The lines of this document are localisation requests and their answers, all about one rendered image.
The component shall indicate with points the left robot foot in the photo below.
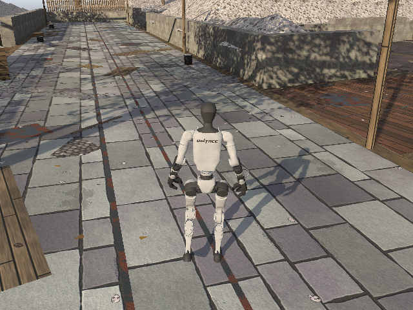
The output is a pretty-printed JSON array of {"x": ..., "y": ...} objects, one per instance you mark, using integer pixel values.
[{"x": 187, "y": 257}]

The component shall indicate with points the robot right upper arm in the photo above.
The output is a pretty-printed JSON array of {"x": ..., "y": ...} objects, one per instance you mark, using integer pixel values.
[{"x": 231, "y": 148}]

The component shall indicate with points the right robot hand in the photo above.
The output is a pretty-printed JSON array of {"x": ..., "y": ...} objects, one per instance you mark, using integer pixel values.
[{"x": 239, "y": 187}]

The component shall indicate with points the humanoid robot torso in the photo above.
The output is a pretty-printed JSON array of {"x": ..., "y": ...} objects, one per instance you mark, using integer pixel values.
[{"x": 207, "y": 155}]

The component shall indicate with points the right robot forearm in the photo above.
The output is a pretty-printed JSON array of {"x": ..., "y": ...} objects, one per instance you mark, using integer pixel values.
[{"x": 239, "y": 173}]

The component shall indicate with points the left robot forearm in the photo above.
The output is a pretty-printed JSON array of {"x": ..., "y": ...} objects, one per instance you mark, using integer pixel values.
[{"x": 175, "y": 169}]

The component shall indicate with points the robot left upper arm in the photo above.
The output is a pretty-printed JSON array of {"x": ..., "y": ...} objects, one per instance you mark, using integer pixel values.
[{"x": 183, "y": 146}]

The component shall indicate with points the left robot hand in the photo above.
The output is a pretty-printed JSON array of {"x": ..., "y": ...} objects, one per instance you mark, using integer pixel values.
[{"x": 176, "y": 180}]

